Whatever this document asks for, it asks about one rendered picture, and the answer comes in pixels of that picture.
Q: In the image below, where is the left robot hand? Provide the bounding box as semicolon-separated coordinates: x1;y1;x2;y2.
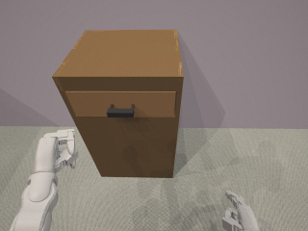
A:
34;129;78;174

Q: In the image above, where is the handle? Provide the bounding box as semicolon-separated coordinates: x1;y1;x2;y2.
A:
107;104;135;118

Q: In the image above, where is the left robot forearm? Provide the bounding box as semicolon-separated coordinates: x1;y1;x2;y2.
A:
9;171;59;231

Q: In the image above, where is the right robot hand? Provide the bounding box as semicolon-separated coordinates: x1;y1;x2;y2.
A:
222;191;260;231

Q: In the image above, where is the drawer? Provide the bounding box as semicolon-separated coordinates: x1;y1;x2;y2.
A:
65;90;176;116

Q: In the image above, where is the cabinet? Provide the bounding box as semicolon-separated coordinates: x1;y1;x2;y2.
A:
52;29;184;178

